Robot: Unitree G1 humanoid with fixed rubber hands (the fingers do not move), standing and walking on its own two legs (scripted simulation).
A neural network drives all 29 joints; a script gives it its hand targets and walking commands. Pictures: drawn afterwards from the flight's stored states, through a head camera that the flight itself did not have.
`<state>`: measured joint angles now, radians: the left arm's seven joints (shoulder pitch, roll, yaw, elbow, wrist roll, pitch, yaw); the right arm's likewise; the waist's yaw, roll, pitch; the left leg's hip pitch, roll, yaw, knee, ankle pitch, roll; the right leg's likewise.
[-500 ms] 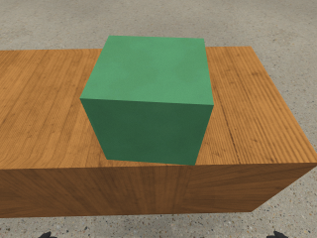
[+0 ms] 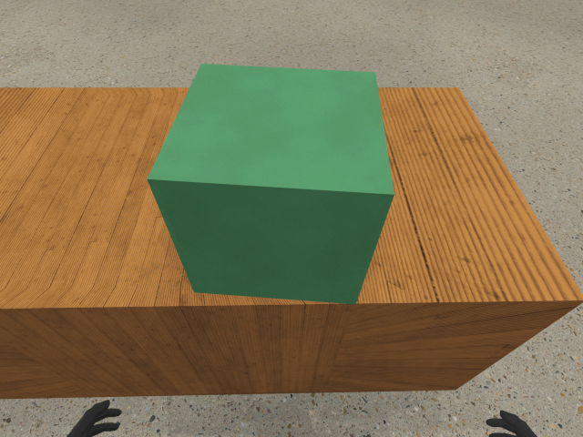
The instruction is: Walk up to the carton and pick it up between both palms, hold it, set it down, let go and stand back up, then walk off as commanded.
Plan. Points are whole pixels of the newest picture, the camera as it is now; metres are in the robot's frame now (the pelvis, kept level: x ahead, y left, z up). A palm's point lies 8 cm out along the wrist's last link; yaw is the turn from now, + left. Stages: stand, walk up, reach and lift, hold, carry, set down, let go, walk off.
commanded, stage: walk up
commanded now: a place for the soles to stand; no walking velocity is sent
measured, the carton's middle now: (280, 187) +0.51 +0.04 +0.03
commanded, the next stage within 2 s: reach and lift in 0.54 s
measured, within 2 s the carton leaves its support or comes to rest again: neither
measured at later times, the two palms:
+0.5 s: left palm out of the picture +0.11 +0.31 -0.09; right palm out of the picture +0.11 -0.30 -0.07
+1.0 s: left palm (103, 413) +0.17 +0.26 -0.06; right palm (539, 432) +0.16 -0.30 -0.04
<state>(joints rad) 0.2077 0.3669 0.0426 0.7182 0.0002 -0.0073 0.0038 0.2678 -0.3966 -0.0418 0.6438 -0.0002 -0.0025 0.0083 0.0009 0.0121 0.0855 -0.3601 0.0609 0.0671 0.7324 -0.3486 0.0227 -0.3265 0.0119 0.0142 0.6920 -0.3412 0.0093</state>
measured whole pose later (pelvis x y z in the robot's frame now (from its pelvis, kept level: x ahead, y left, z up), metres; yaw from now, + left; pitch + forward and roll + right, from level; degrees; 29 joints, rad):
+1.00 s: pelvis +0.00 +0.00 +0.01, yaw +0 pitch -4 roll -1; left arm 0.14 0.26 0.10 0.48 0.00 0.24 0.01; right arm 0.15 -0.33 -0.11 0.81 0.00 -0.27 0.05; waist 0.00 -0.04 0.09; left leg -0.25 0.05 0.07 0.61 -0.29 0.02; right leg -0.22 0.00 0.01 0.58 -0.30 0.01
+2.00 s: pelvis +0.02 +0.01 +0.02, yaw +0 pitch -3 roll -1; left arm 0.05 0.37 -0.03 0.64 -0.19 -0.40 -0.02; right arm 0.14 -0.21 -0.02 0.66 0.16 -0.46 0.02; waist 0.00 -0.03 0.09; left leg -0.21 0.04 0.07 0.53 -0.27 0.01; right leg -0.16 0.00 0.01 0.46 -0.25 0.02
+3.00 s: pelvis +0.01 +0.02 +0.02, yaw +0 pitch -2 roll -2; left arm -0.47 0.42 0.00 0.53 -0.25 0.17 -0.03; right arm -0.35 -0.35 -0.01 0.48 0.30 0.06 -0.04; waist 0.00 0.00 0.09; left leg -0.23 0.04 0.07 0.53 -0.26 0.01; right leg -0.16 0.00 0.01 0.41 -0.22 0.03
